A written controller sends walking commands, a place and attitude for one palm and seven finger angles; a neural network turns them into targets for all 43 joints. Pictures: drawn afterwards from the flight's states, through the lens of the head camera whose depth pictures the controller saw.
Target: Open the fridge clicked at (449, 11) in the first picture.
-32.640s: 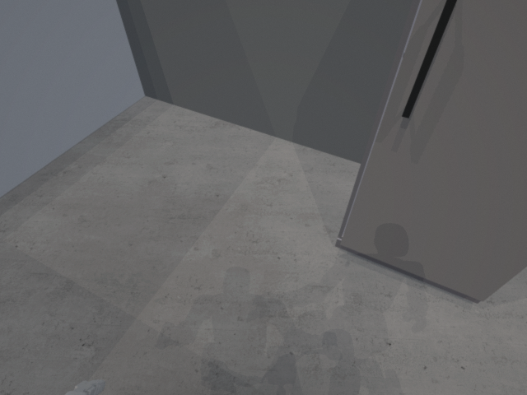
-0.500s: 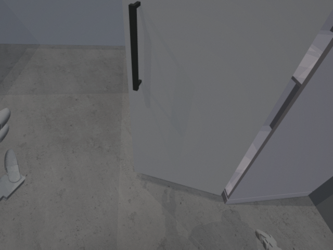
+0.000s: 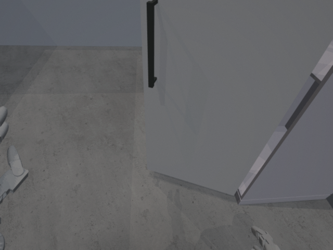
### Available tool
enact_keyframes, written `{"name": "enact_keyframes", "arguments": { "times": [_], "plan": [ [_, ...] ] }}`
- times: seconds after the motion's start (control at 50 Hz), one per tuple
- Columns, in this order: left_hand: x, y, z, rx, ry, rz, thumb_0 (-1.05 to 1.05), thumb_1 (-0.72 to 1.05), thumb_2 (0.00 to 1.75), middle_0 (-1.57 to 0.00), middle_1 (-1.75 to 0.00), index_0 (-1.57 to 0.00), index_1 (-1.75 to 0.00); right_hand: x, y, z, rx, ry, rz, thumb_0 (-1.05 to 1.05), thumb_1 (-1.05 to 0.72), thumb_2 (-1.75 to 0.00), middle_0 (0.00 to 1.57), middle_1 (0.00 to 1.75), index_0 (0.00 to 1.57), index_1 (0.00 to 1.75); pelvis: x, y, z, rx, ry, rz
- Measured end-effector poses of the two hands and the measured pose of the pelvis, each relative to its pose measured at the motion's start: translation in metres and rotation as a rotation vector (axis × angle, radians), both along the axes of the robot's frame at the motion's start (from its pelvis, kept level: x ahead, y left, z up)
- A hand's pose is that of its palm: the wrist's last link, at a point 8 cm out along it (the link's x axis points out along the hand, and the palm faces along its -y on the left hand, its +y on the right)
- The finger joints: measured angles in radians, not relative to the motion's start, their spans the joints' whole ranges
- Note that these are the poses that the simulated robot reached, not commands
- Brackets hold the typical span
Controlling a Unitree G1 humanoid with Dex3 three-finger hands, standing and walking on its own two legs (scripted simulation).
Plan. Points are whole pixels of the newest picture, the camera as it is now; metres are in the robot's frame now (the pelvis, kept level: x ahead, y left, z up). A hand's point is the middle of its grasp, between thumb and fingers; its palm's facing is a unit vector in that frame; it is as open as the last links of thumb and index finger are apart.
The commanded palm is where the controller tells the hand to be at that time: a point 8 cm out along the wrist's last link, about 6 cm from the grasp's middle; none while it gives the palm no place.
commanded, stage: stop stepping back and stand still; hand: left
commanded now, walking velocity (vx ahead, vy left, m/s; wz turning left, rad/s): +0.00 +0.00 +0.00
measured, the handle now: (152, 48) +0.69 +0.11 +0.17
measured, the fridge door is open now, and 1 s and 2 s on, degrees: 68 68 68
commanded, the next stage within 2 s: let the arm hang, fingers relaxed in 0.34 s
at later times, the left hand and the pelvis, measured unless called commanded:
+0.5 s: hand (47, 173) +0.23 +0.27 +0.11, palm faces +0.31 -0.82 -0.48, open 7.4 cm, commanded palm none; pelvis +0.01 +0.00 +0.01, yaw +1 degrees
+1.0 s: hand out of the picture -0.05 +0.21 -0.16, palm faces +0.04 -0.97 -0.24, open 7.3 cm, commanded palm none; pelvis -0.01 +0.00 +0.01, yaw +2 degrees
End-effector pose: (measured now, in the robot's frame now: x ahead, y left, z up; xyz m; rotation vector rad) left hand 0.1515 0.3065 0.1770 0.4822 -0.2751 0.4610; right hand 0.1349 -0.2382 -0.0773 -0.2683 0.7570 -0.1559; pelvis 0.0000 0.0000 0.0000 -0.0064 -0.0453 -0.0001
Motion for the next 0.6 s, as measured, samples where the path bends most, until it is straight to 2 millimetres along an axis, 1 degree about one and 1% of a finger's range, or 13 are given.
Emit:
{"name": "enact_keyframes", "arguments": {
  "times": [0.06,0.18,0.24,0.34,0.44,0.46,0.48,0.5,0.54,0.56,0.6],
  "plan": [
    [0.009,0.000,0.000,0.007,0.021,-0.003,0.01,0.89,0.90,-0.21,-0.30,-0.21,-0.30,0.013,0.005,0.007,0.007,-0.030,0.007,0.01,-0.91,-0.90,0.20,0.30,0.20,0.30,0.005,0.000,0.003,0.009,0.007,0.002],
    [0.021,-0.010,0.016,0.068,0.023,-0.051,0.01,0.89,0.90,-0.21,-0.30,-0.21,-0.30,0.038,0.016,0.015,0.046,-0.062,0.047,0.01,-0.91,-0.90,0.20,0.30,0.20,0.30,0.012,-0.004,0.008,-0.005,0.037,0.002],
    [0.026,-0.013,0.017,0.074,0.036,-0.066,0.01,0.89,0.90,-0.21,-0.30,-0.21,-0.30,0.046,0.016,0.016,0.057,-0.071,0.041,0.01,-0.91,-0.90,0.20,0.30,0.20,0.30,0.016,-0.004,0.009,-0.006,0.044,-0.004],
    [0.030,-0.011,0.011,0.055,0.080,-0.062,0.01,0.89,0.90,-0.21,-0.30,-0.21,-0.30,0.053,0.013,0.018,0.054,-0.076,0.021,0.01,-0.91,-0.90,0.20,0.30,0.20,0.30,0.019,-0.003,0.010,-0.004,0.047,-0.006],
    [0.028,-0.008,0.006,0.036,0.104,-0.051,0.01,0.89,0.90,-0.21,-0.30,-0.21,-0.30,0.050,0.009,0.020,0.034,-0.065,0.011,0.01,-0.91,-0.90,0.20,0.30,0.20,0.30,0.018,-0.001,0.010,-0.005,0.049,-0.004],
    [0.030,-0.007,-0.001,0.037,0.125,-0.061,0.01,0.89,0.90,-0.21,-0.30,-0.21,-0.30,0.049,0.007,0.017,0.040,-0.063,0.028,0.01,-0.91,-0.90,0.20,0.30,0.20,0.30,0.017,0.000,0.010,-0.008,0.054,0.005],
    [0.034,-0.005,-0.018,0.022,0.189,-0.070,0.01,0.89,0.90,-0.21,-0.30,-0.21,-0.30,0.048,0.005,0.011,0.046,-0.048,0.051,0.01,-0.91,-0.90,0.20,0.30,0.20,0.30,0.015,0.001,0.008,-0.009,0.059,0.013],
    [0.038,-0.002,-0.041,-0.012,0.283,-0.069,0.00,0.90,0.90,-0.21,-0.30,-0.21,-0.30,0.047,0.002,0.004,0.046,-0.021,0.069,0.01,-0.91,-0.90,0.20,0.30,0.20,0.30,0.013,0.003,0.006,-0.009,0.063,0.020],
    [0.041,0.001,-0.100,-0.110,0.514,-0.050,0.00,0.90,0.90,-0.20,-0.30,-0.20,-0.30,0.042,-0.005,-0.009,0.040,0.041,0.080,0.01,-0.91,-0.90,0.20,0.30,0.20,0.30,0.008,0.006,0.002,-0.009,0.066,0.031],
    [0.037,0.000,-0.132,-0.163,0.637,-0.037,0.00,0.90,0.90,-0.20,-0.30,-0.20,-0.30,0.037,-0.008,-0.015,0.036,0.070,0.077,0.01,-0.91,-0.90,0.20,0.30,0.20,0.30,0.006,0.007,0.001,-0.008,0.066,0.035],
    [0.018,-0.009,-0.191,-0.262,0.872,-0.019,0.00,0.90,0.90,-0.20,-0.30,-0.20,-0.30,0.025,-0.014,-0.022,0.027,0.122,0.060,0.01,-0.91,-0.90,0.20,0.30,0.20,0.30,0.003,0.007,-0.001,-0.004,0.061,0.037]
  ]
}}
